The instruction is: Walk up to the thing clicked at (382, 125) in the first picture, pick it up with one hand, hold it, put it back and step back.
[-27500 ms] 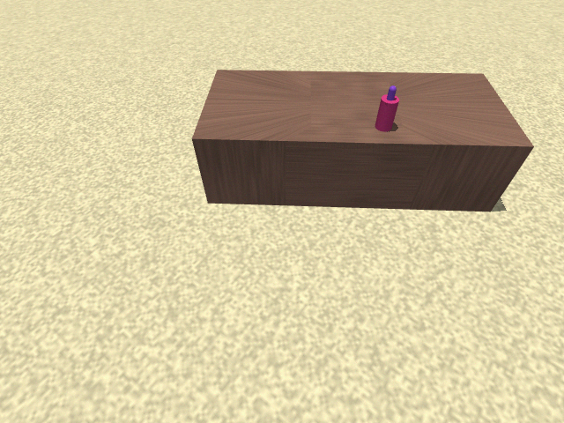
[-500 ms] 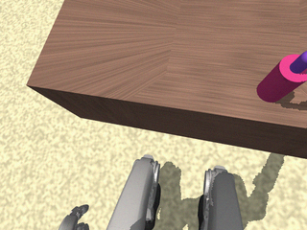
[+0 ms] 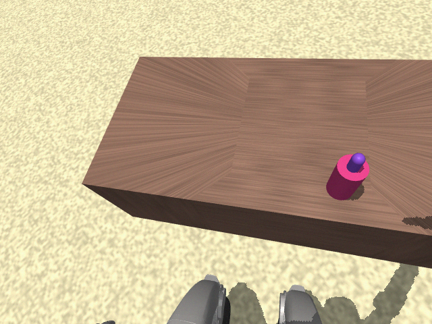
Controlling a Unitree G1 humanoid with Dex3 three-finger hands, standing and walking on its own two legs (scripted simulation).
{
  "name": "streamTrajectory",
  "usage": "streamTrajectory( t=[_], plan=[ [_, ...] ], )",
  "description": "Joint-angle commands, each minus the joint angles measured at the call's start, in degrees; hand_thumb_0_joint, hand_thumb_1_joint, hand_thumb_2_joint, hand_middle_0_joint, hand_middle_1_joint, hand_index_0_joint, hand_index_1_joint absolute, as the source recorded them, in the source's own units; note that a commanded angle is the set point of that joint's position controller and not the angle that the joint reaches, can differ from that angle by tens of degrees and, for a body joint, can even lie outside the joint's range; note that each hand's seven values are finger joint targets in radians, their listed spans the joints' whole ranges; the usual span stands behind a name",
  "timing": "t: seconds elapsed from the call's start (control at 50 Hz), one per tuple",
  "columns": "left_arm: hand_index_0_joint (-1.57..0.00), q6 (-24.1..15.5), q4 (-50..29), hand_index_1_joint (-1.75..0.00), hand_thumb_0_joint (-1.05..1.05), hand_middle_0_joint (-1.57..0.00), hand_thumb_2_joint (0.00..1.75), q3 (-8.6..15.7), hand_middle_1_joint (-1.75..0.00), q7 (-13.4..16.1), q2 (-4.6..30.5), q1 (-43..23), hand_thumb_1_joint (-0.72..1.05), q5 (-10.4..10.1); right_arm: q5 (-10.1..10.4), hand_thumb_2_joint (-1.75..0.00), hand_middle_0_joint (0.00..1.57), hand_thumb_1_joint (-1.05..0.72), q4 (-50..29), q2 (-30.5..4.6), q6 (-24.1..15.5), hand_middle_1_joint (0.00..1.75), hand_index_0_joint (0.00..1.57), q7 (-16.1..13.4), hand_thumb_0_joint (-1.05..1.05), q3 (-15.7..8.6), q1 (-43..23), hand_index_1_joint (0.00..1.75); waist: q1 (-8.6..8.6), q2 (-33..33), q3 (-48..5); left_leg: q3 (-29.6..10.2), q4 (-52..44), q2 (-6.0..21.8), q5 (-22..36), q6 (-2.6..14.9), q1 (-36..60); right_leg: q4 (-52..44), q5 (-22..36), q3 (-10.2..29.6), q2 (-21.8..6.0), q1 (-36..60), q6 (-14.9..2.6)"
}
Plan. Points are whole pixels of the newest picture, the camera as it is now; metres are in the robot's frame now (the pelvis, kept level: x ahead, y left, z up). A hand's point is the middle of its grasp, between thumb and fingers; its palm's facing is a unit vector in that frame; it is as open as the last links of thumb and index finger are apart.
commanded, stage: home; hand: right
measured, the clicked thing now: (348, 174) +0.49 -0.22 -0.20
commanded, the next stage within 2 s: rest in 0.02 s
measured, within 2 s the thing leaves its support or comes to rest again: neither
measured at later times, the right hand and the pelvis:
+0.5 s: hand (424, 236) +0.30 -0.26 -0.02, palm faces +0.18 +0.96 -0.20, open 16.9 cm; pelvis +0.03 -0.01 +0.04, yaw -2 degrees
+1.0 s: hand (367, 312) +0.18 -0.17 -0.01, palm faces +0.12 +0.97 -0.23, open 17.3 cm; pelvis +0.03 +0.03 +0.04, yaw -4 degrees
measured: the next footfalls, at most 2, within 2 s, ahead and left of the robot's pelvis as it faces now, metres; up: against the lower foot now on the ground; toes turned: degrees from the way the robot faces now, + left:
none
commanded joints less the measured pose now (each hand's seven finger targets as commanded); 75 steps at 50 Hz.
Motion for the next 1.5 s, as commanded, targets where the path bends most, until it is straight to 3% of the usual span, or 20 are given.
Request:
streamTrajectory(
  t=[0.0,0.06,0.1,0.12,0.14,0.2,0.26,0.32,0.44,0.46,0.48,0.52,0.64,0.68,0.7,0.74,0.8,1.0,1.3,1.48],
  plan=[
    [-0.2,-2.1,-5.5,-0.29,0.0,-0.2,0.9,4.1,-0.29,0.8,11.9,7.2,0.9,-0.4,2.6,-0.19,0.08,0.33,-12.5,-10.6,0.6,0.09,0.08,5.7,0.0,1.2,-2.4,0.09,-3.22,-12.7,-21.2,1.0,-10.5,-1.1,12.9,3.06,13.8,-15.8,22.1,0.4,-0.4,26.4,-0.07],
    [-0.16,-3.3,-6.9,-0.28,0.0,-0.19,0.94,4.3,-0.25,1.6,11.8,7.2,0.98,-1.9,6.2,-0.09,0.13,0.3,-16.8,-4.4,5.8,0.05,0.13,9.5,0.0,4.8,4.2,0.05,-2.03,-10.8,-21.0,1.7,-12.6,-1.1,15.1,2.82,16.4,-18.4,25.7,2.1,-0.9,30.9,0.19],
    [-0.14,-4.1,-6.8,-0.3,0.0,-0.17,0.99,4.3,-0.27,2.1,11.4,7.3,0.94,-2.5,7.3,-0.12,0.04,0.33,-22.3,-4.3,8.0,0.06,0.06,9.9,0.0,4.9,4.5,0.06,-2.84,-10.5,-19.9,1.5,-13.6,-1.0,14.7,2.79,17.9,-20.0,24.8,2.3,-1.0,31.0,0.24],
    [-0.2,-3.7,-6.6,-0.29,0.0,-0.2,0.91,5.2,-0.29,2.2,11.0,7.2,0.9,-2.5,3.7,-0.05,0.05,0.41,-18.5,-5.4,7.6,0.05,0.05,6.5,0.0,4.6,8.1,0.05,-4.66,-7.6,-15.3,1.2,-14.8,-0.8,13.2,2.58,17.7,-21.4,22.9,2.0,-1.1,30.7,0.87],
    [-0.19,-3.7,-6.9,-0.3,0.0,-0.2,0.94,5.1,-0.29,2.1,10.5,7.0,0.97,-2.7,4.1,0.0,0.11,0.47,-22.9,-4.2,7.2,0.0,0.1,4.0,0.0,5.3,7.3,0.0,-4.85,-9.1,-16.1,1.0,-15.6,-0.6,13.0,2.8,20.2,-22.9,22.3,1.9,-1.2,32.0,0.84],
    [-0.2,-5.4,-6.7,-0.29,0.0,-0.2,0.9,4.9,-0.29,2.1,10.3,5.6,0.9,-1.4,6.0,-0.08,0.06,0.48,-32.8,-1.5,5.8,0.07,0.06,4.7,0.0,5.2,1.8,0.07,-4.77,-13.5,-17.2,0.4,-14.9,0.0,12.4,3.36,19.5,-23.1,21.6,2.3,-0.8,33.1,0.5],
    [-0.2,-6.6,-6.6,-0.3,0.0,-0.2,0.89,4.8,-0.29,2.2,8.5,5.1,0.88,-0.9,5.6,-0.01,0.14,0.54,-34.6,2.7,4.2,0.12,0.14,2.9,0.0,5.7,16.7,0.12,-6.54,-11.5,-13.8,0.2,-15.8,0.2,13.1,3.4,21.8,-23.6,21.8,0.9,-0.1,32.2,0.37],
    [-0.2,-7.0,-7.7,-0.29,0.0,-0.2,0.9,4.8,-0.29,2.4,7.9,2.8,0.89,-0.7,6.5,-0.11,0.06,0.47,-40.9,6.9,2.8,0.07,0.06,1.2,0.0,6.6,17.6,0.07,-6.58,-11.8,-15.9,-0.1,-16.0,0.4,13.8,3.33,23.2,-23.7,22.1,0.7,0.0,34.6,0.41],
    [-0.19,-7.5,-9.1,-0.29,0.0,-0.19,0.88,5.3,-0.29,2.4,6.7,-0.3,0.9,-0.8,8.1,-0.07,0.15,0.48,-48.5,17.7,4.1,0.16,0.15,0.5,0.0,12.6,38.7,0.16,-7.06,-7.4,-16.6,0.4,-16.1,0.2,18.3,2.86,27.7,-22.4,27.7,-0.7,0.7,35.5,0.28],
    [-0.2,-7.4,-9.3,-0.29,0.0,-0.2,0.9,6.0,-0.29,2.5,7.2,-0.2,0.9,-1.0,8.3,-0.12,0.07,0.44,-55.1,15.6,4.4,0.08,0.07,0.3,0.0,11.5,36.2,0.08,-6.98,-7.9,-18.2,0.4,-15.8,0.1,19.0,2.79,28.5,-22.3,29.1,-0.5,0.6,36.2,0.35],
    [-0.2,-7.4,-9.7,-0.29,0.0,-0.2,0.9,5.7,-0.29,2.4,6.6,-1.3,0.9,-1.1,8.3,-0.14,0.07,0.42,-57.1,16.9,5.3,0.08,0.07,0.1,0.0,12.6,42.2,0.08,-8.29,-9.0,-17.4,0.6,-15.8,0.2,19.0,2.81,29.4,-22.6,30.2,-0.6,0.7,36.3,0.62],
    [-0.2,-7.8,-10.9,-0.29,0.0,-0.2,0.9,5.3,-0.29,2.3,5.5,-3.4,0.9,-1.4,8.9,-0.12,0.07,0.44,-55.5,25.0,8.4,0.07,0.07,0.1,0.0,18.7,51.3,0.07,-6.93,-5.1,-10.8,1.4,-16.4,-0.2,17.7,2.38,27.9,-23.8,26.6,-0.2,0.6,33.0,0.51],
    [-0.2,-9.3,-15.1,-0.29,0.0,-0.2,0.9,5.3,-0.29,2.9,5.0,-6.3,0.9,-2.0,7.1,-0.11,0.06,0.46,-71.8,24.6,16.3,0.07,0.06,-3.2,0.0,21.2,62.4,0.07,-7.23,-2.6,-9.1,1.3,-16.8,-0.2,14.9,1.86,28.5,-23.2,20.2,-1.3,1.4,30.8,-0.36],
    [-0.2,-10.2,-16.2,-0.29,0.0,-0.2,0.9,4.8,-0.29,3.4,4.3,-6.6,0.9,-1.9,6.4,-0.05,0.06,0.57,-76.0,26.0,18.7,0.07,0.06,-4.4,0.0,23.4,62.2,0.07,-5.88,-2.8,-7.4,0.8,-17.3,0.1,14.0,1.55,27.4,-22.4,17.7,-1.9,1.8,29.7,-0.83],
    [-0.2,-10.7,-16.5,-0.29,0.0,-0.2,0.9,4.7,-0.29,3.8,4.0,-6.7,0.9,-1.7,5.9,-0.09,0.06,0.5,-76.2,24.8,19.7,0.06,0.06,-5.1,0.0,21.4,63.6,0.06,-6.25,-1.7,-7.4,0.5,-17.5,0.3,13.8,1.36,27.8,-21.8,17.3,-2.1,2.1,29.2,-1.1],
    [-0.2,-11.6,-17.2,-0.3,0.0,-0.2,0.9,4.6,-0.29,4.5,3.8,-6.5,0.9,-1.6,5.2,-0.02,0.06,0.61,-80.4,25.3,21.0,0.06,0.06,-5.7,0.0,23.0,62.1,0.06,-5.1,-2.3,-7.0,-0.7,-17.9,0.9,12.4,0.96,27.0,-20.8,14.5,-2.8,2.6,28.7,-1.36],
    [-0.2,-13.3,-17.4,-0.29,0.0,-0.2,0.9,4.7,-0.29,5.4,3.7,-6.6,0.9,-1.1,4.8,-0.07,0.06,0.52,-83.7,24.6,22.2,0.06,0.06,-6.4,0.0,22.1,62.5,0.06,-5.59,-3.2,-7.0,-2.2,-18.4,1.7,10.1,0.74,26.8,-19.9,12.4,-3.1,3.1,28.1,-1.35],
    [-0.2,-16.2,-17.7,-0.3,0.0,-0.2,0.9,4.5,-0.3,6.4,4.3,-7.0,0.9,-0.7,6.2,-0.05,0.05,0.55,-79.8,27.3,27.6,0.05,0.05,-5.5,0.0,23.1,71.2,0.05,-6.87,0.1,-6.2,-2.2,-19.0,2.2,9.4,0.43,27.3,-19.0,12.5,-2.6,3.3,26.5,-1.24],
    [-0.2,-18.5,-16.4,-0.3,0.0,-0.2,0.91,5.1,-0.3,7.1,4.9,-5.5,0.9,-0.4,6.0,-0.07,0.06,0.53,-85.7,26.4,27.9,0.06,0.06,-5.7,0.0,22.2,68.4,0.06,-6.87,-2.9,-9.7,-0.6,-15.5,1.1,12.1,1.05,26.5,-18.8,15.5,-2.0,2.7,28.6,-0.88],
    [-0.2,-19.1,-16.8,-0.3,0.0,-0.2,0.91,4.6,-0.3,7.1,4.2,-6.8,0.9,-0.4,6.0,-0.04,0.05,0.58,-83.9,26.8,29.2,0.05,0.05,-5.2,0.0,22.5,69.2,0.05,-7.24,-1.1,-6.8,0.3,-16.4,0.7,9.1,1.05,25.5,-20.0,13.3,-1.5,2.5,26.6,-0.74]
  ],
)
